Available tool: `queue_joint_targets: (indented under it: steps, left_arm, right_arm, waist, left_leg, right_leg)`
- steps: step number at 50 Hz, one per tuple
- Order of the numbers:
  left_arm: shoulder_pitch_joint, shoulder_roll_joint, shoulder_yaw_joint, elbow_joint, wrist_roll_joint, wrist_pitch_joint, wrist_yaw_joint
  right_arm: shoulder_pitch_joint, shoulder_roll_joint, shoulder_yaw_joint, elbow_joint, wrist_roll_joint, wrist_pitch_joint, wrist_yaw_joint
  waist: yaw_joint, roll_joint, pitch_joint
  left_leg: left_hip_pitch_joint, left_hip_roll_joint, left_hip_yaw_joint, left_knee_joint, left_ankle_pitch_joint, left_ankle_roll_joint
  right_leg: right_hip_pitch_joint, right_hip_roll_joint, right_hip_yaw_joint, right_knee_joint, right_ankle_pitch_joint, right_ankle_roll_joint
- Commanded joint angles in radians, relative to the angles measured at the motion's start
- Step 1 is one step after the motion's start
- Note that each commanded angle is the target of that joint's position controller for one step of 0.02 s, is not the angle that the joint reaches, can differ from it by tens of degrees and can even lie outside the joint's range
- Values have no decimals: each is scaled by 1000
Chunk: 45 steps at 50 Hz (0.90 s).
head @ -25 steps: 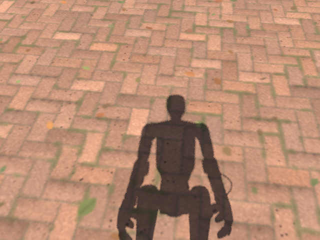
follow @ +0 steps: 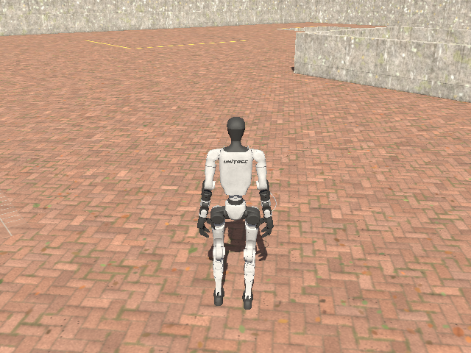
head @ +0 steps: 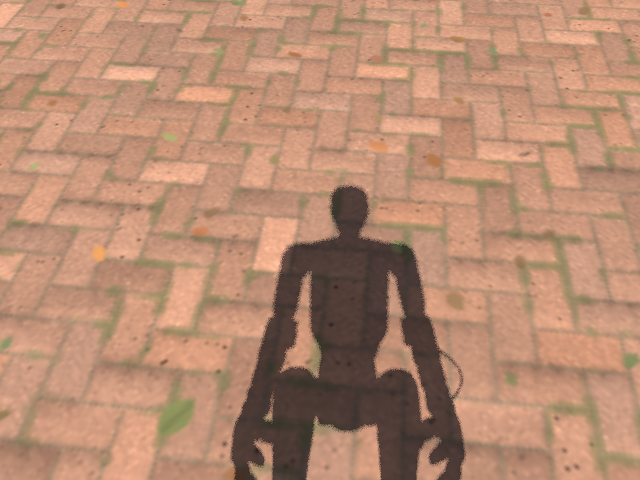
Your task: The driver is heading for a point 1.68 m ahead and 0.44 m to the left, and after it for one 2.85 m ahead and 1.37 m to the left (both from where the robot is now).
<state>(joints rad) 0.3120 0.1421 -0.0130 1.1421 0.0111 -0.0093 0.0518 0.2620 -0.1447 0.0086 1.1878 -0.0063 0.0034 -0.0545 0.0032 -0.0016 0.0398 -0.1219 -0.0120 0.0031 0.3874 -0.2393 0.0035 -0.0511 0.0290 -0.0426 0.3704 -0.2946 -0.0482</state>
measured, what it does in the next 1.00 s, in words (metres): walks ahead: left foot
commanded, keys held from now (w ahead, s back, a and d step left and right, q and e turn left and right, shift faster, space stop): no key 0.32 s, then w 0.32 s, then no key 0.34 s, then w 0.02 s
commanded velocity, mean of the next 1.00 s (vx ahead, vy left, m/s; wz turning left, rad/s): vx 0.14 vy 0.00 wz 0.00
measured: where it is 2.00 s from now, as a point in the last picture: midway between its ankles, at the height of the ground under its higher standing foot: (321, 431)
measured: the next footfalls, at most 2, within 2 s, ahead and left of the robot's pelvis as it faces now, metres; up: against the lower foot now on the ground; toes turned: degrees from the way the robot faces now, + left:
left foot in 0.68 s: +0.15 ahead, +0.14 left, +0.00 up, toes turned +5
right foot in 1.18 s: +0.25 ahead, -0.03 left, +0.00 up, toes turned -6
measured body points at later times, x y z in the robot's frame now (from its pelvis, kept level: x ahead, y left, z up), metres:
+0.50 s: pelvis +0.01 +0.00 +0.00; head +0.00 +0.01 +0.45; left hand -0.07 +0.22 -0.16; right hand -0.02 -0.22 -0.16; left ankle -0.02 +0.11 -0.72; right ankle -0.06 -0.08 -0.74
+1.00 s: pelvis +0.14 +0.07 +0.00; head +0.17 +0.08 +0.45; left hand +0.19 +0.29 -0.16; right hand +0.10 -0.13 -0.15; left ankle +0.11 +0.13 -0.74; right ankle +0.19 -0.04 -0.71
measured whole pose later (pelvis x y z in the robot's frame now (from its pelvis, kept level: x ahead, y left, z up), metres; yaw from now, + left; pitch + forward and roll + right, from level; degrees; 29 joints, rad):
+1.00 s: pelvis +0.14 +0.07 +0.00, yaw +0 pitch +0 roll +0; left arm 0.19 0.15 0.02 1.05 0.01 -0.01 0.03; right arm 0.38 -0.09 0.02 1.10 -0.02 -0.08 -0.03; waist 0.00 -0.03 0.07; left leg -0.11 -0.06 0.11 0.35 -0.24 0.09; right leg -0.40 -0.02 -0.03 0.72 -0.30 -0.03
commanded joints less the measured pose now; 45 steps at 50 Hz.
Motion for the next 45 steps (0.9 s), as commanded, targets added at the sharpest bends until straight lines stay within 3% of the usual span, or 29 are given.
queue_joint_targets:
  steps: [1,16,17,19,21,22,23,25,27,31,33,34,35,36,37,38,39,42,45]
  left_arm:
    - [91,73,10,1,0,-3,2]
    - [122,50,5,7,0,-10,0]
    - [133,45,3,10,1,-10,0]
    - [152,84,21,11,1,-3,-2]
    - [214,130,45,18,1,9,-5]
    - [240,139,53,22,3,12,-8]
    - [258,132,56,25,9,8,-10]
    - [260,134,62,20,22,-10,-13]
    - [228,133,64,3,18,-31,-17]
    - [195,148,69,-14,12,-55,-20]
    - [165,149,68,-20,5,-58,-25]
    - [180,130,60,-16,11,-63,-29]
    - [172,85,45,-29,13,-69,-35]
    - [226,22,31,-61,0,-67,-34]
    - [207,75,47,-61,21,-55,-33]
    - [172,59,44,-67,23,-51,-38]
    - [151,34,38,-67,20,-53,-40]
    - [151,46,46,-60,17,-31,-43]
    - [116,26,39,-63,3,-5,-36]
  right_arm:
    - [71,-72,-9,-2,0,-2,-1]
    - [101,-53,-5,6,0,-2,2]
    - [108,-46,-3,9,-1,-1,2]
    - [96,-57,-9,-4,-7,2,5]
    - [50,-52,-15,-41,-24,3,18]
    - [16,-38,-13,-69,-37,-2,27]
    - [-24,-37,-14,-98,-40,-9,34]
    - [-55,-52,-24,-137,-36,-29,48]
    - [-57,-61,-33,-158,-26,-52,60]
    - [-62,-60,-46,-196,-12,-59,73]
    - [62,-50,-54,-161,-6,-61,69]
    - [172,-71,-68,-122,-7,-68,58]
    - [295,-133,-87,-97,-21,-80,43]
    - [403,-252,-109,-86,-20,-76,37]
    - [339,-210,-97,-83,-9,-65,37]
    - [233,-165,-83,-117,-7,-69,42]
    - [166,-137,-73,-136,-9,-77,45]
    - [122,-58,-34,-138,-15,-94,35]
    - [146,-66,-14,-120,-19,-102,22]
  waist:
    - [1,0,40]
    - [-2,-3,55]
    - [1,-4,36]
    - [14,-42,60]
    - [48,-125,133]
    - [64,-144,185]
    - [75,-142,222]
    - [59,-88,222]
    - [35,-57,179]
    - [7,-102,133]
    - [-55,-75,118]
    - [-93,-24,72]
    - [-141,105,9]
    - [-134,326,-63]
    - [-74,184,-10]
    - [-35,76,37]
    - [-12,26,49]
    - [36,52,2]
    - [55,81,-18]
  left_leg:
    - [3,101,-85,-34,266,33]
    - [-21,99,-83,-45,196,27]
    - [-16,91,-79,-49,137,28]
    - [-76,38,-34,21,-54,39]
    - [-263,-23,46,197,-239,47]
    - [-339,-8,74,285,-248,50]
    - [-403,27,63,379,-244,54]
    - [-525,70,25,492,-237,60]
    - [-519,81,23,447,-186,57]
    - [-304,43,77,274,-105,60]
    - [-62,-10,129,153,-5,62]
    - [86,-33,120,104,-2,65]
    - [203,123,-77,-13,-62,87]
    - [285,399,-515,-180,9,204]
    - [172,417,-553,-170,144,245]
    - [85,391,-431,-137,274,248]
    - [30,343,-308,-135,435,233]
    - [-13,246,-96,-122,744,178]
    - [2,214,-17,-86,909,163]
  right_leg:
    - [-64,-128,98,-56,294,-10]
    - [-90,-127,107,-74,234,-13]
    - [-84,-120,109,-90,145,-16]
    - [-94,-113,144,-119,-139,-45]
    - [-94,-209,299,-209,-490,-124]
    - [-112,-284,381,-256,-570,-168]
    - [-125,-336,440,-289,-561,-204]
    - [-59,-365,455,-298,-432,-231]
    - [-16,-331,374,-276,-282,-205]
    - [-109,-270,231,-213,-125,-167]
    - [-240,-226,160,-97,-18,-137]
    - [-283,-179,107,53,134,-109]
    - [-348,-95,5,324,138,-57]
    - [-528,40,-91,660,-240,-3]
    - [-533,-23,27,808,-261,-15]
    - [-525,-53,51,855,-190,-18]
    - [-495,-78,62,827,-124,-13]
    - [-373,-83,36,703,-53,5]
    - [-320,-59,20,514,-16,20]
Velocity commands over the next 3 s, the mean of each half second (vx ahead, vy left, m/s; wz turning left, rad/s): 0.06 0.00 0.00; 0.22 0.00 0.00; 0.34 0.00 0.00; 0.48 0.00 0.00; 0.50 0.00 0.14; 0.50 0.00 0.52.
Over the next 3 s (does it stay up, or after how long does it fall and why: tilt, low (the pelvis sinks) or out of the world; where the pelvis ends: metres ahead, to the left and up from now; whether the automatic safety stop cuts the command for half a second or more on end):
stays up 1.11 0.14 -0.01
